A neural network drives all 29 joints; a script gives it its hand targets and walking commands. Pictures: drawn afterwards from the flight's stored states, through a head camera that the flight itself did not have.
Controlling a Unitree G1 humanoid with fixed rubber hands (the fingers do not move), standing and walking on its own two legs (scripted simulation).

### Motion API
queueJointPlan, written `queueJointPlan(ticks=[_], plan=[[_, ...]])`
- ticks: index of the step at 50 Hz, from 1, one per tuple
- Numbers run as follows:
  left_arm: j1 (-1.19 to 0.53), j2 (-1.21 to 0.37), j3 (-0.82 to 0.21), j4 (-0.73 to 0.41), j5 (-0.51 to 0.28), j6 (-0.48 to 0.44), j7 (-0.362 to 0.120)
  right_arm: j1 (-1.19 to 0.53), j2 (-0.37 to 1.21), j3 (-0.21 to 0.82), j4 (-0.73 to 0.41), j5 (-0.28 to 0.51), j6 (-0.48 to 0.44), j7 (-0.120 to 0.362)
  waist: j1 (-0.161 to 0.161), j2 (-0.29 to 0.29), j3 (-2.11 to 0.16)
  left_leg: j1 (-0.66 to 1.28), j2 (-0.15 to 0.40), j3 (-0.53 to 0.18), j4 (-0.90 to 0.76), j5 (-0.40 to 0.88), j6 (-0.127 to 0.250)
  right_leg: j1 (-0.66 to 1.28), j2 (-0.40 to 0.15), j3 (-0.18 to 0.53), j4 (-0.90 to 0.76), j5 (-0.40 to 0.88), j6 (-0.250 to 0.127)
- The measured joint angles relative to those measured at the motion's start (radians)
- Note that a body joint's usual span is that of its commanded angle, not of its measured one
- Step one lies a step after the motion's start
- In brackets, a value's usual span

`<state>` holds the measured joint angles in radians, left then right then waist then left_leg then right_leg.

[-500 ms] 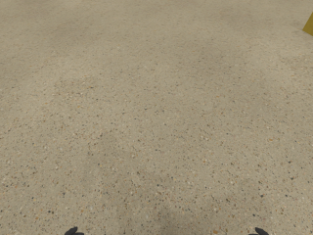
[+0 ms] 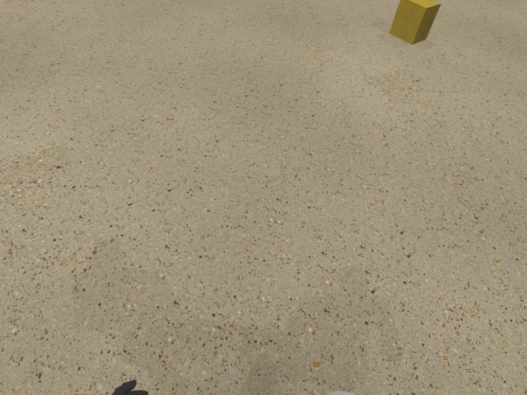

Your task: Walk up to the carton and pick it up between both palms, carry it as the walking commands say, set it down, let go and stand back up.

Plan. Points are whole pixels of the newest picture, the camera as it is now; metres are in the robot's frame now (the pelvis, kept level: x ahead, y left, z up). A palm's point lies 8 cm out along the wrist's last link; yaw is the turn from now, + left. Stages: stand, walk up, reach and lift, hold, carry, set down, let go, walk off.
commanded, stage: walk up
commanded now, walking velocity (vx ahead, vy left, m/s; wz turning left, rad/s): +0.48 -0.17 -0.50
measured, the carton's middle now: (413, 19) +2.95 -1.27 -0.63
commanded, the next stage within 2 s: none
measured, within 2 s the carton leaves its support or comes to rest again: neither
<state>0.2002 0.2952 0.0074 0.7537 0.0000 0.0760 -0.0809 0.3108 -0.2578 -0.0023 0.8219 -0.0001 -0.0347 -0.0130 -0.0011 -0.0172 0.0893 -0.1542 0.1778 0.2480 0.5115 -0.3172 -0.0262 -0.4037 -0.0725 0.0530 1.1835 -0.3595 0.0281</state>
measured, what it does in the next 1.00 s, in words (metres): walks ahead, turning right: right foot, then left foot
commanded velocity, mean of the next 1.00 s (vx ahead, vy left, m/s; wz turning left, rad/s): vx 0.51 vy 0.01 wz -0.28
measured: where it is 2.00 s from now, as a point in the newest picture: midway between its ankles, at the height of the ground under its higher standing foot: (346, 243)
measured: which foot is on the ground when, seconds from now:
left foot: down 0.00-0.18, up 0.20-0.66, down 0.68-1.00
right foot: up 0.00-0.18, down 0.20-0.70, up 0.72-1.00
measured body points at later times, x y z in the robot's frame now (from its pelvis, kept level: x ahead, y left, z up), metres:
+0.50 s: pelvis +0.18 -0.15 +0.00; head +0.23 -0.18 +0.44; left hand +0.21 +0.12 -0.12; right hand +0.28 -0.41 -0.14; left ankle +0.28 -0.01 -0.67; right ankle +0.06 -0.20 -0.74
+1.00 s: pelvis +0.44 -0.18 +0.00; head +0.44 -0.17 +0.45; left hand +0.62 +0.02 -0.12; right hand +0.38 -0.43 -0.13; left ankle +0.44 -0.08 -0.74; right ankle +0.41 -0.37 -0.67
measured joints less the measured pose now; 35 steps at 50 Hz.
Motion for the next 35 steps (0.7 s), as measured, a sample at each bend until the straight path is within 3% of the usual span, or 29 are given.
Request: queueJointPlan(ticks=[7,9,11,13,15,17,24,31,33,35], plan=[[-0.013,0.000,0.000,0.000,0.000,-0.016,-0.011,0.049,-0.010,-0.008,0.024,0.000,0.016,0.008,0.001,0.005,-0.007,0.062,0.039,0.063,-0.019,-0.034,-0.075,-0.001,-0.031,-0.054,-0.304,0.000,-0.002],[-0.008,0.000,0.001,-0.001,0.000,-0.035,-0.005,0.049,-0.018,-0.009,0.024,0.000,0.022,0.017,0.002,0.007,-0.024,0.041,0.053,0.073,0.033,-0.072,-0.080,0.000,-0.030,-0.082,-0.433,0.000,-0.011],[0.001,-0.017,0.000,0.005,0.000,-0.075,0.012,0.026,-0.040,-0.010,0.026,0.000,0.032,0.028,0.004,0.039,-0.001,-0.026,0.060,-0.023,0.265,-0.185,-0.064,0.003,-0.003,-0.093,-0.410,-0.042,-0.024],[0.055,-0.037,0.000,0.017,0.000,-0.098,0.031,-0.011,-0.046,-0.010,0.023,0.000,0.035,0.037,0.003,0.050,-0.014,-0.139,-0.004,-0.125,0.544,-0.242,-0.057,0.006,0.019,-0.080,-0.392,-0.074,-0.039],[0.127,-0.045,0.000,0.030,0.000,-0.101,0.047,-0.048,-0.034,-0.010,0.002,0.000,0.025,0.045,0.002,0.047,-0.043,-0.246,-0.053,-0.151,0.688,-0.185,-0.053,0.025,0.039,-0.060,-0.440,-0.065,-0.053],[0.181,-0.046,0.000,0.045,0.000,-0.101,0.064,-0.081,-0.013,-0.009,-0.024,0.000,0.013,0.051,0.001,0.043,-0.056,-0.335,-0.073,-0.156,0.715,-0.129,-0.052,0.063,0.057,-0.048,-0.504,-0.054,-0.065],[0.308,-0.051,0.000,0.056,0.000,-0.113,0.085,-0.192,0.029,-0.010,-0.060,0.000,0.021,0.063,0.019,0.017,-0.059,-0.523,-0.092,-0.158,0.569,0.001,-0.052,0.226,0.092,0.011,-0.668,-0.052,-0.085],[0.333,-0.056,0.000,0.064,0.000,-0.114,0.090,-0.237,0.037,-0.010,-0.063,0.000,0.026,0.066,0.025,0.009,-0.082,-0.526,-0.114,-0.132,0.222,0.106,-0.046,0.365,0.099,0.058,-0.782,-0.093,-0.082],[0.333,-0.056,0.000,0.065,0.000,-0.114,0.093,-0.236,0.037,-0.010,-0.057,0.000,0.024,0.065,0.024,0.008,-0.094,-0.471,-0.133,-0.106,0.091,0.110,-0.033,0.381,0.101,0.058,-0.759,-0.127,-0.079],[0.320,-0.056,0.001,0.066,0.000,-0.114,0.097,-0.232,0.039,-0.010,-0.037,0.000,0.011,0.055,0.023,-0.001,-0.080,-0.399,-0.148,-0.090,0.035,0.232,0.033,0.370,0.103,0.056,-0.606,-0.157,-0.074]])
